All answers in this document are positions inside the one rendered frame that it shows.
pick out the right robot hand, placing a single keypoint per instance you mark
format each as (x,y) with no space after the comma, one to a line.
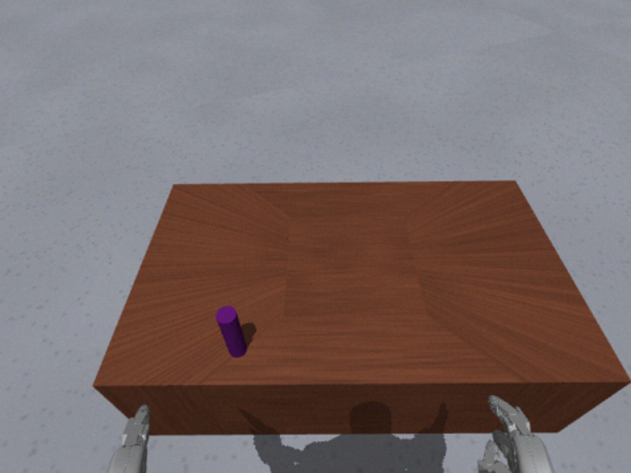
(526,453)

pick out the can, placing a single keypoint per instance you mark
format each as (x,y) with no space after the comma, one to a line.
(232,332)

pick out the left robot hand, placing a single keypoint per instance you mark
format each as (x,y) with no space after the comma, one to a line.
(132,456)

